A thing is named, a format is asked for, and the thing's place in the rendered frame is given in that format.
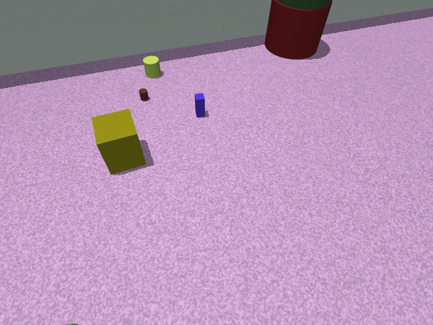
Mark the potted plant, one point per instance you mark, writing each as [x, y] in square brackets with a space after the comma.
[295, 27]

